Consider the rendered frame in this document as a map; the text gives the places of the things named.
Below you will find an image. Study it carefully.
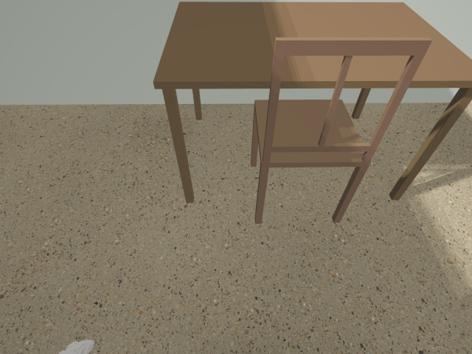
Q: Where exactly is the table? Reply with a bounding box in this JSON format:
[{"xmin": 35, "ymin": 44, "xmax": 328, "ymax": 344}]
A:
[{"xmin": 153, "ymin": 1, "xmax": 472, "ymax": 203}]

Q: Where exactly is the chair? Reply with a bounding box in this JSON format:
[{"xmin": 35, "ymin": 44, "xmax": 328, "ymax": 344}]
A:
[{"xmin": 251, "ymin": 38, "xmax": 432, "ymax": 224}]

